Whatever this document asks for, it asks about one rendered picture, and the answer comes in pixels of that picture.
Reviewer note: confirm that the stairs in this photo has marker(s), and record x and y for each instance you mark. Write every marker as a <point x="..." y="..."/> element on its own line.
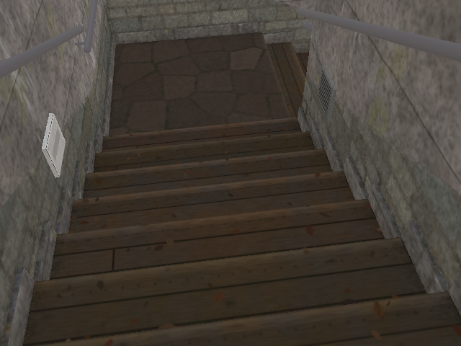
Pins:
<point x="290" y="68"/>
<point x="237" y="234"/>

